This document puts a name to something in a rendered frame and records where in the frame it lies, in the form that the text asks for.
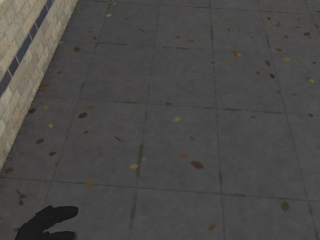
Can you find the left robot hand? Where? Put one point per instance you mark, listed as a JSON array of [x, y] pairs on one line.
[[43, 220]]

